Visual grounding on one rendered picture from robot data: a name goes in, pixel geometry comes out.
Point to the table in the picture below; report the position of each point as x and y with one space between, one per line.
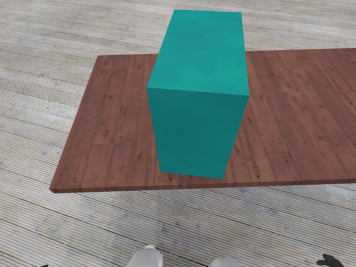
298 127

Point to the carton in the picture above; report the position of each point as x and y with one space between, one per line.
198 91

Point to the robot left thigh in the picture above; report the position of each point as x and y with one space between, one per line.
148 257

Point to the robot right hand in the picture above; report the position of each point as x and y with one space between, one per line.
329 261

